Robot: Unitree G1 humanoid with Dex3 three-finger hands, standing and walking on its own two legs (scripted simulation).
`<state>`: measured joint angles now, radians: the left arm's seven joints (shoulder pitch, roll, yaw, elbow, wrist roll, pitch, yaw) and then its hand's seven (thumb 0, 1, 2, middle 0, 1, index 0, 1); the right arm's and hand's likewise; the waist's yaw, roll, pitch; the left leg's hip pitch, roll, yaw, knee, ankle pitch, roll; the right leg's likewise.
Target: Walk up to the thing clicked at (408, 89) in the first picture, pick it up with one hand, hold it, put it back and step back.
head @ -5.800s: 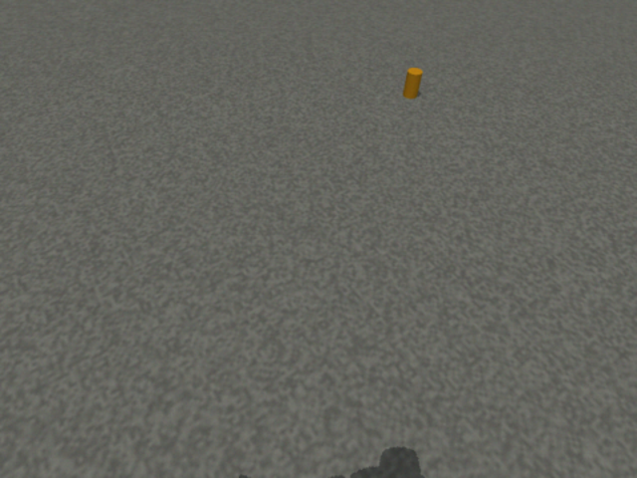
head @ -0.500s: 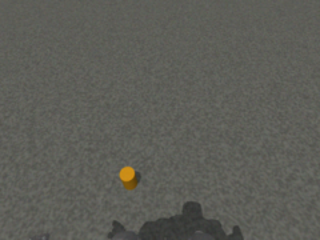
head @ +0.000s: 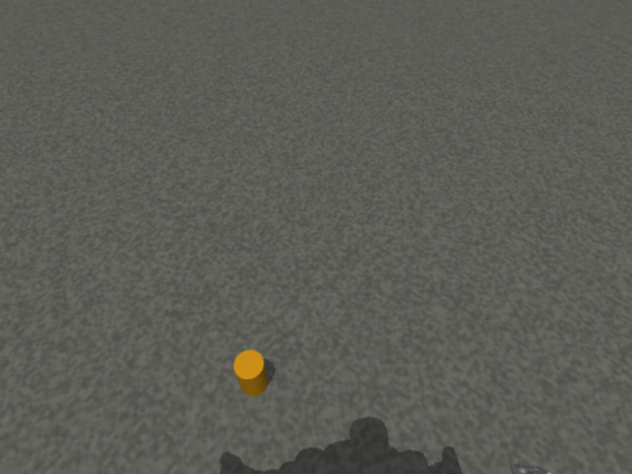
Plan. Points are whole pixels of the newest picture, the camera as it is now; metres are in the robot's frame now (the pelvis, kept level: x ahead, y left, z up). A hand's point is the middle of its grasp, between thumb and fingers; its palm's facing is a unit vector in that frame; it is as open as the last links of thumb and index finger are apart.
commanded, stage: walk up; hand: left
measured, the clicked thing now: (251, 373) +0.49 +0.20 -0.70
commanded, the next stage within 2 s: stand in 0.68 s
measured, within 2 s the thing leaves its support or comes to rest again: neither
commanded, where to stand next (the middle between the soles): +0.08 +0.01 m, yaw +0 degrees
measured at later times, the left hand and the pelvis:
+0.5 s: hand out of the picture +0.10 +0.25 -0.15, palm faces -0.03 -0.94 -0.34, open 7.4 cm; pelvis +0.01 +0.00 +0.01, yaw +0 degrees
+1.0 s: hand out of the picture +0.10 +0.25 -0.15, palm faces -0.02 -0.94 -0.33, open 7.4 cm; pelvis +0.02 +0.00 +0.01, yaw +0 degrees
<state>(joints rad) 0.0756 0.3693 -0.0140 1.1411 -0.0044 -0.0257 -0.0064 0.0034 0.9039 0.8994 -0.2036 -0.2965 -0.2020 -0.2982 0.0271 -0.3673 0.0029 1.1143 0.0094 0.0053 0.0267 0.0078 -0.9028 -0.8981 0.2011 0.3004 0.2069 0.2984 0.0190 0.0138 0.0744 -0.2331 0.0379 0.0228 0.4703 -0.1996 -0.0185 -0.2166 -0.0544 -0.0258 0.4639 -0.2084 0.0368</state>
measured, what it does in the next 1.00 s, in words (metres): stands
